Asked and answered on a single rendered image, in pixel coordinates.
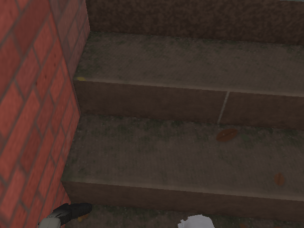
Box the robot left hand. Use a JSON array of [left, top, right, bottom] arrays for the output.
[[38, 202, 92, 228]]

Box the right robot thigh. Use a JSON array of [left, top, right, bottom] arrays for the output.
[[178, 215, 215, 228]]

